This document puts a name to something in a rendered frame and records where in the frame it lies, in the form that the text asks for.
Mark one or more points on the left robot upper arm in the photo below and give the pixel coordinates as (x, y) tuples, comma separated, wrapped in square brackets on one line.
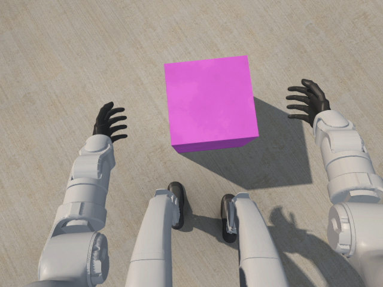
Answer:
[(74, 260)]

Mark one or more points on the robot left foot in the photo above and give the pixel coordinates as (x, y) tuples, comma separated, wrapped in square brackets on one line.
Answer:
[(177, 189)]

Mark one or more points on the right robot hand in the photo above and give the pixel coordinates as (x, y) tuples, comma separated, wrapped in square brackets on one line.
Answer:
[(315, 100)]

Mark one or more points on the right robot upper arm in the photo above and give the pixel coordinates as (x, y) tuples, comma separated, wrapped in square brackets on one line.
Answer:
[(355, 230)]

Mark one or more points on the carton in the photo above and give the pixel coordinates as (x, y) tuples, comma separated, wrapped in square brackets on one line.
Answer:
[(210, 104)]

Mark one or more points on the robot right forearm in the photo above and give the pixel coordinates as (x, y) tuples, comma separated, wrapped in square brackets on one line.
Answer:
[(351, 175)]

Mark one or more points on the robot left forearm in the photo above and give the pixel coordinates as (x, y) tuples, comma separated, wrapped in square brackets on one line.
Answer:
[(83, 209)]

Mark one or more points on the robot right thigh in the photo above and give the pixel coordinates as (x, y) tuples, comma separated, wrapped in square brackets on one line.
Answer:
[(259, 261)]

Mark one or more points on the left robot hand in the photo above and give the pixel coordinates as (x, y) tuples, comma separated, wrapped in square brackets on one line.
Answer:
[(103, 122)]

